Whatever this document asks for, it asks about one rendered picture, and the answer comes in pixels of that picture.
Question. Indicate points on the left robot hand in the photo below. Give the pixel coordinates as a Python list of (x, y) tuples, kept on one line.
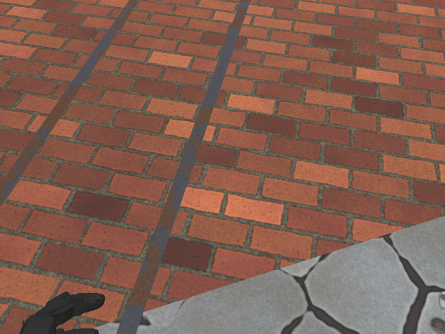
[(59, 310)]

